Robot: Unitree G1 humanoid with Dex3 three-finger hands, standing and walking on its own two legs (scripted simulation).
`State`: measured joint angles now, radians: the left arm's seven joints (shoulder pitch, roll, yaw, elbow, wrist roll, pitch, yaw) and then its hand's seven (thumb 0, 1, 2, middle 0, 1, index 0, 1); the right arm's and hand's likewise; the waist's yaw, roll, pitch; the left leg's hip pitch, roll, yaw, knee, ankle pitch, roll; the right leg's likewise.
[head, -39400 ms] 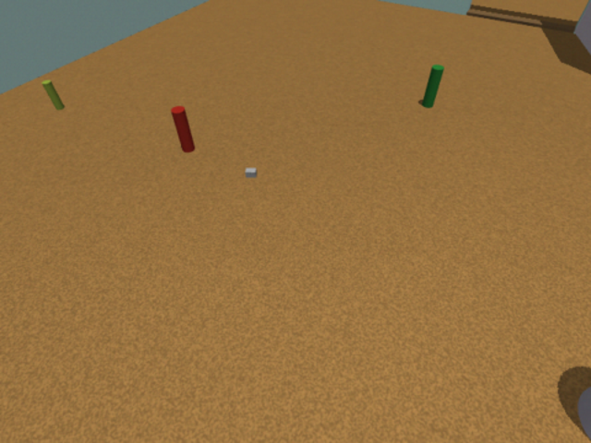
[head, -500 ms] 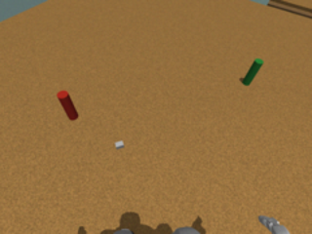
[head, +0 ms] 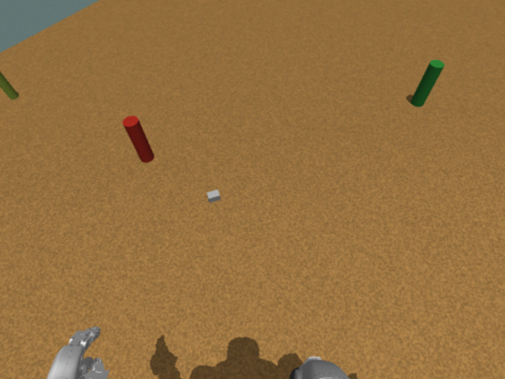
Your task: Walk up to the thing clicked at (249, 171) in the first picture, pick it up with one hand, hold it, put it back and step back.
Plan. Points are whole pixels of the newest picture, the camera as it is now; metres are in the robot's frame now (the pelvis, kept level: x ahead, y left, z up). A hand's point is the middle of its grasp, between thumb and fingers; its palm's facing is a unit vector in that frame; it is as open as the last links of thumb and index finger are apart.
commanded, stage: step back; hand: left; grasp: from above
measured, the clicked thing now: (213, 196) +0.91 +0.20 -0.74
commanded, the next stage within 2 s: stand in 1.52 s
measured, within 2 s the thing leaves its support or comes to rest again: neither
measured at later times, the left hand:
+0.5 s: hand out of the picture -0.12 +0.26 -0.14, palm faces -0.06 -0.91 -0.42, open 7.4 cm
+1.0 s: hand out of the picture -0.08 +0.26 -0.13, palm faces -0.05 -0.93 -0.37, open 7.4 cm
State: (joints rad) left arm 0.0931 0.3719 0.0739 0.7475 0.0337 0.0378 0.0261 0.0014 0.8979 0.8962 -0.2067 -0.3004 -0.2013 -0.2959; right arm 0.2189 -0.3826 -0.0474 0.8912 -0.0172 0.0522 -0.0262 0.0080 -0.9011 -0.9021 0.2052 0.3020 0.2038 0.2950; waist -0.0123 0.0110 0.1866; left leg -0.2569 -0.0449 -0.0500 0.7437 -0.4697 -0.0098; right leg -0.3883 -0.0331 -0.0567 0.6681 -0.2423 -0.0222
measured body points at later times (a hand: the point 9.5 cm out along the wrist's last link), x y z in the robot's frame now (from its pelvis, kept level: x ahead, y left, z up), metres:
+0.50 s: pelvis -0.17 -0.01 +0.01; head -0.16 -0.03 +0.45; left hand -0.12 +0.31 -0.11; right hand -0.08 -0.33 -0.11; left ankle -0.09 +0.12 -0.68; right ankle -0.20 -0.13 -0.72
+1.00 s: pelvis -0.18 -0.01 +0.01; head -0.17 +0.00 +0.46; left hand -0.08 +0.31 -0.11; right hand -0.18 -0.33 -0.10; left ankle -0.21 +0.13 -0.72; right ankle -0.11 -0.14 -0.70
